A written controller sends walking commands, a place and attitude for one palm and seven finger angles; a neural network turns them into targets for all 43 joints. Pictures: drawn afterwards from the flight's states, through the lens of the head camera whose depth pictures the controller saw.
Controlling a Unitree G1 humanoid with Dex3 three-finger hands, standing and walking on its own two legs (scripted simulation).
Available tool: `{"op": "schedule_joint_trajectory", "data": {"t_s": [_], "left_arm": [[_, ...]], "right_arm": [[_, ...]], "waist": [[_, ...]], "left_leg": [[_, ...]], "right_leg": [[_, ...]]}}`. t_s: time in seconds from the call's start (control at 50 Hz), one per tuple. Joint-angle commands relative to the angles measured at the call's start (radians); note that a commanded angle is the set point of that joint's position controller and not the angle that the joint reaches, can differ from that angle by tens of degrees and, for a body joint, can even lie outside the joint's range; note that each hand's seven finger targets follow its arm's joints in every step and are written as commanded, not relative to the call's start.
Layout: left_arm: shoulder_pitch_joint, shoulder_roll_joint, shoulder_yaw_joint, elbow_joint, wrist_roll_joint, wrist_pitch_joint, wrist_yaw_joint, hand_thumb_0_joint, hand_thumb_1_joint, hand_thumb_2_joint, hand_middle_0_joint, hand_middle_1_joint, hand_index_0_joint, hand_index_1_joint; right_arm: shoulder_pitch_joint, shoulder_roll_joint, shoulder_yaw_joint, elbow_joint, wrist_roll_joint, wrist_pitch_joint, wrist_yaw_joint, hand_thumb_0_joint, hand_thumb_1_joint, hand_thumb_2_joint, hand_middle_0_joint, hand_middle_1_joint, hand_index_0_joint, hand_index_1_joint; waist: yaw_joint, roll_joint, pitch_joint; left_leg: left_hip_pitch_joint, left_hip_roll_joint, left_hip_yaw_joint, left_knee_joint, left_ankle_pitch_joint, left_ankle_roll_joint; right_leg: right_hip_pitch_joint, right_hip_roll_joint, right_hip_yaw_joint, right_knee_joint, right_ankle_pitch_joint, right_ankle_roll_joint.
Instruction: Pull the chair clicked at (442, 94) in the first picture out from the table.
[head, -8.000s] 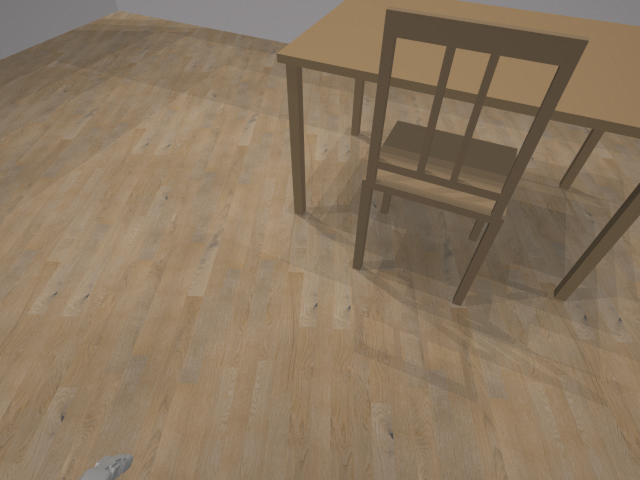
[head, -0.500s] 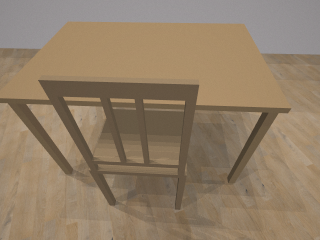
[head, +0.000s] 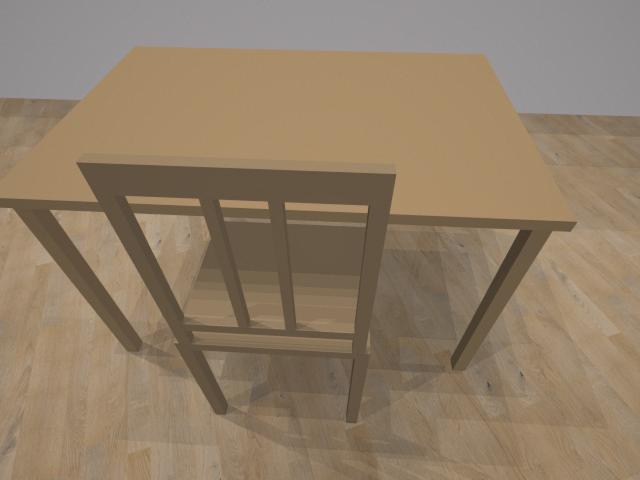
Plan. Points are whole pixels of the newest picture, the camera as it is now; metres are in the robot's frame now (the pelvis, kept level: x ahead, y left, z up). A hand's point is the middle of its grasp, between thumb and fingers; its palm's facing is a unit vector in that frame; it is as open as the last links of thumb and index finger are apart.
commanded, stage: look again from close up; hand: left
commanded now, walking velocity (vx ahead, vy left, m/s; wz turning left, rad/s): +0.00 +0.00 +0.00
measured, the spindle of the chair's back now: (229, 271) +0.45 +0.19 -0.05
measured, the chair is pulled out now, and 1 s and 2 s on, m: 0.00 0.00 0.00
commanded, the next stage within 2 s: none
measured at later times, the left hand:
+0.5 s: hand out of the picture -0.02 +0.16 -0.17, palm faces +0.04 -0.98 -0.20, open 7.3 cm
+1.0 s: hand out of the picture -0.02 +0.15 -0.17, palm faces +0.04 -0.98 -0.20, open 7.3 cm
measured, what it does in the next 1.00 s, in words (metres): stands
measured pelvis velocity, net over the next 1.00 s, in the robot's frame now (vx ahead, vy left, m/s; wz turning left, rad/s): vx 0.01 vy -0.01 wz -0.01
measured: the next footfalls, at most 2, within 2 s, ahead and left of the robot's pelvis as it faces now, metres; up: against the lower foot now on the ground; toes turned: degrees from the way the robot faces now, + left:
none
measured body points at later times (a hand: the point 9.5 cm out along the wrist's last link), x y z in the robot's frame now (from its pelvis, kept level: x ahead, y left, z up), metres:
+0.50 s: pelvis +0.00 +0.00 +0.00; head +0.00 -0.01 +0.45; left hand -0.03 +0.21 -0.16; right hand -0.03 -0.20 -0.17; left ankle -0.03 +0.10 -0.74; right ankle +0.04 -0.12 -0.74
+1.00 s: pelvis +0.01 -0.01 +0.00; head +0.01 -0.02 +0.45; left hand -0.02 +0.20 -0.16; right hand -0.03 -0.20 -0.17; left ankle -0.03 +0.10 -0.74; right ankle +0.04 -0.12 -0.74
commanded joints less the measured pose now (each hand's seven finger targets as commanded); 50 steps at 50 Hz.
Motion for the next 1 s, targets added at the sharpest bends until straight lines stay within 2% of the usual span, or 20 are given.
{"op": "schedule_joint_trajectory", "data": {"t_s": [0.0,0.04,0.1,0.16,0.18,0.26,0.28,0.36,0.4,0.46,0.5,0.56,0.58,0.7,0.76,0.78,0.86,0.9,0.94,0.98], "left_arm": [[0.071,0.102,0.017,-0.021,-0.005,-0.014,0.007,0.000,0.900,0.900,-0.200,-0.300,-0.200,-0.300],[0.077,0.103,0.018,-0.019,-0.004,-0.014,0.008,0.000,0.900,0.900,-0.200,-0.300,-0.200,-0.300],[0.082,0.096,0.017,-0.020,-0.004,-0.013,0.008,0.000,0.900,0.900,-0.200,-0.300,-0.200,-0.300],[0.092,0.094,0.019,-0.017,-0.004,-0.015,0.009,0.000,0.900,0.900,-0.200,-0.300,-0.200,-0.300],[0.089,0.097,0.018,-0.017,-0.005,-0.013,0.008,0.000,0.900,0.900,-0.200,-0.300,-0.200,-0.300],[0.100,0.089,0.018,-0.017,-0.004,-0.013,0.010,0.000,0.900,0.900,-0.200,-0.300,-0.200,-0.300],[0.095,0.092,0.017,-0.017,-0.004,-0.010,0.008,0.000,0.900,0.900,-0.200,-0.300,-0.200,-0.300],[0.106,0.085,0.020,-0.018,-0.003,-0.012,0.009,0.000,0.900,0.900,-0.200,-0.300,-0.200,-0.300],[0.109,0.085,0.018,-0.019,-0.003,-0.010,0.009,0.000,0.900,0.900,-0.200,-0.300,-0.200,-0.300],[0.111,0.082,0.020,-0.018,-0.003,-0.012,0.010,0.000,0.900,0.900,-0.200,-0.300,-0.200,-0.300],[0.113,0.080,0.020,-0.020,-0.003,-0.010,0.010,0.000,0.900,0.900,-0.200,-0.300,-0.200,-0.300],[0.121,0.079,0.022,-0.016,-0.002,-0.013,0.010,0.000,0.900,0.900,-0.200,-0.300,-0.200,-0.300],[0.115,0.082,0.020,-0.016,-0.004,-0.012,0.009,0.000,0.900,0.900,-0.200,-0.300,-0.200,-0.300],[0.115,0.079,0.020,-0.019,-0.004,-0.010,0.010,0.000,0.900,0.900,-0.200,-0.300,-0.200,-0.300],[0.122,0.079,0.021,-0.017,-0.003,-0.012,0.011,0.000,0.900,0.900,-0.200,-0.300,-0.200,-0.300],[0.119,0.081,0.019,-0.019,-0.004,-0.010,0.009,0.000,0.900,0.900,-0.200,-0.300,-0.200,-0.300],[0.126,0.081,0.023,-0.020,-0.003,-0.012,0.011,0.000,0.900,0.900,-0.200,-0.300,-0.200,-0.300],[0.125,0.079,0.022,-0.022,-0.003,-0.012,0.010,0.000,0.900,0.900,-0.200,-0.300,-0.200,-0.300],[0.127,0.082,0.023,-0.021,-0.004,-0.013,0.011,0.000,0.900,0.900,-0.200,-0.300,-0.200,-0.300],[0.121,0.083,0.022,-0.021,-0.005,-0.010,0.010,0.000,0.900,0.900,-0.200,-0.300,-0.200,-0.300]], "right_arm": [[0.066,-0.080,-0.010,-0.020,0.001,-0.012,-0.003,0.000,-0.900,-0.900,0.200,0.300,0.200,0.300],[0.076,-0.075,-0.009,-0.015,0.003,-0.012,-0.003,0.000,-0.900,-0.900,0.200,0.300,0.200,0.300],[0.080,-0.072,-0.010,-0.016,0.003,-0.012,-0.004,0.000,-0.900,-0.900,0.200,0.300,0.200,0.300],[0.093,-0.064,-0.008,-0.012,0.004,-0.014,-0.005,0.000,-0.900,-0.900,0.200,0.300,0.200,0.300],[0.090,-0.065,-0.008,-0.013,0.004,-0.012,-0.005,0.000,-0.900,-0.900,0.200,0.300,0.200,0.300],[0.102,-0.059,-0.008,-0.010,0.004,-0.012,-0.006,0.000,-0.900,-0.900,0.200,0.300,0.200,0.300],[0.098,-0.057,-0.008,-0.011,0.005,-0.010,-0.005,0.000,-0.900,-0.900,0.200,0.300,0.200,0.300],[0.111,-0.053,-0.006,-0.011,0.004,-0.012,-0.006,0.000,-0.900,-0.900,0.200,0.300,0.200,0.300],[0.106,-0.054,-0.006,-0.012,0.004,-0.011,-0.006,0.000,-0.900,-0.900,0.200,0.300,0.200,0.300],[0.118,-0.051,-0.006,-0.011,0.004,-0.013,-0.007,0.000,-0.900,-0.900,0.200,0.300,0.200,0.300],[0.114,-0.051,-0.006,-0.014,0.004,-0.012,-0.007,0.000,-0.900,-0.900,0.200,0.300,0.200,0.300],[0.122,-0.046,-0.005,-0.012,0.005,-0.014,-0.008,0.000,-0.900,-0.900,0.200,0.300,0.200,0.300],[0.119,-0.044,-0.005,-0.011,0.006,-0.012,-0.008,0.000,-0.900,-0.900,0.200,0.300,0.200,0.300],[0.124,-0.045,-0.003,-0.012,0.005,-0.010,-0.009,0.000,-0.900,-0.900,0.200,0.300,0.200,0.300],[0.133,-0.038,-0.003,-0.009,0.006,-0.011,-0.009,0.000,-0.900,-0.900,0.200,0.300,0.200,0.300],[0.127,-0.037,-0.003,-0.012,0.007,-0.010,-0.010,0.000,-0.900,-0.900,0.200,0.300,0.200,0.300],[0.139,-0.035,-0.004,-0.009,0.006,-0.010,-0.009,0.000,-0.900,-0.900,0.200,0.300,0.200,0.300],[0.134,-0.036,-0.003,-0.010,0.005,-0.010,-0.010,0.000,-0.900,-0.900,0.200,0.300,0.200,0.300],[0.138,-0.035,-0.002,-0.009,0.006,-0.010,-0.011,0.000,-0.900,-0.900,0.200,0.300,0.200,0.300],[0.134,-0.029,-0.001,-0.009,0.007,-0.008,-0.010,0.000,-0.900,-0.900,0.200,0.300,0.200,0.300]], "waist": [[-0.001,0.003,0.068],[-0.001,-0.020,0.069],[0.000,-0.008,0.079],[-0.001,-0.017,0.055],[0.000,-0.022,0.076],[-0.002,-0.022,0.077],[0.000,-0.009,0.101],[-0.001,-0.018,0.087],[0.001,0.001,0.091],[-0.003,-0.019,0.076],[0.000,0.004,0.084],[-0.001,-0.013,0.064],[0.000,-0.014,0.083],[-0.001,-0.009,0.095],[-0.002,-0.022,0.075],[0.000,-0.002,0.097],[-0.002,-0.031,0.066],[-0.001,-0.005,0.074],[-0.002,-0.016,0.064],[0.000,-0.004,0.095]], "left_leg": [[-0.075,0.106,-0.111,-0.108,0.072,0.014],[-0.077,0.105,-0.108,-0.105,0.064,0.014],[-0.079,0.106,-0.109,-0.110,0.057,0.015],[-0.070,0.105,-0.107,-0.102,0.076,0.016],[-0.079,0.107,-0.108,-0.109,0.063,0.016],[-0.078,0.105,-0.109,-0.104,0.060,0.017],[-0.093,0.108,-0.109,-0.118,0.032,0.017],[-0.088,0.105,-0.110,-0.110,0.045,0.018],[-0.094,0.104,-0.112,-0.111,0.033,0.018],[-0.079,0.105,-0.109,-0.106,0.051,0.019],[-0.088,0.108,-0.112,-0.113,0.035,0.020],[-0.075,0.106,-0.104,-0.101,0.064,0.019],[-0.082,0.108,-0.104,-0.109,0.053,0.019],[-0.090,0.107,-0.105,-0.104,0.046,0.017],[-0.080,0.105,-0.098,-0.095,0.063,0.018],[-0.088,0.107,-0.101,-0.107,0.050,0.018],[-0.073,0.100,-0.093,-0.087,0.064,0.017],[-0.075,0.101,-0.095,-0.091,0.068,0.017],[-0.070,0.102,-0.091,-0.083,0.080,0.015],[-0.084,0.102,-0.091,-0.099,0.055,0.015]], "right_leg": [[-0.004,-0.078,0.091,-0.087,0.043,-0.029],[-0.001,-0.078,0.091,-0.089,0.038,-0.027],[-0.014,-0.075,0.091,-0.091,0.027,-0.027],[0.003,-0.077,0.093,-0.084,0.053,-0.028],[-0.007,-0.074,0.088,-0.090,0.035,-0.027],[-0.016,-0.074,0.095,-0.086,0.031,-0.029],[-0.029,-0.070,0.092,-0.095,0.000,-0.028],[-0.026,-0.071,0.096,-0.089,0.011,-0.028],[-0.032,-0.068,0.098,-0.092,-0.002,-0.028],[-0.027,-0.070,0.096,-0.085,0.016,-0.028],[-0.033,-0.067,0.096,-0.087,0.007,-0.029],[-0.018,-0.070,0.100,-0.082,0.039,-0.031],[-0.026,-0.067,0.094,-0.090,0.023,-0.030],[-0.039,-0.063,0.102,-0.091,0.006,-0.030],[-0.026,-0.068,0.103,-0.088,0.022,-0.032],[-0.036,-0.062,0.100,-0.095,0.005,-0.031],[-0.025,-0.069,0.107,-0.096,0.006,-0.032],[-0.030,-0.067,0.107,-0.098,0.008,-0.032],[-0.022,-0.068,0.108,-0.093,0.028,-0.035],[-0.036,-0.065,0.104,-0.106,-0.006,-0.034]]}}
